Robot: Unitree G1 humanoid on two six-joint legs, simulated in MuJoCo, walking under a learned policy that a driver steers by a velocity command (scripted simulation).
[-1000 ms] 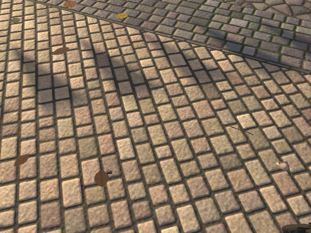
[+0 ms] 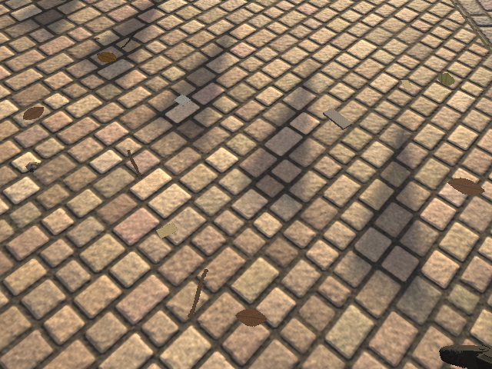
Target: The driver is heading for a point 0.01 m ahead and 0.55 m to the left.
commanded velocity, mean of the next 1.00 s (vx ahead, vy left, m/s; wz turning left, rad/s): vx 0.20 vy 0.00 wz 0.93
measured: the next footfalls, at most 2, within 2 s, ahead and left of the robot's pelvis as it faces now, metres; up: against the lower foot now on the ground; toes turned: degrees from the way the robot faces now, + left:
right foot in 0.42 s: +0.15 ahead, -0.09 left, +0.00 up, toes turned +28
left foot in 0.94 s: +0.04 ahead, +0.17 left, +0.00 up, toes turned +56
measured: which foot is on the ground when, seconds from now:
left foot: down 0.00-0.42, up 0.44-0.92, down 0.94-1.00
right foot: down 0.00-0.00, up 0.02-0.40, down 0.42-0.94, up 0.96-1.00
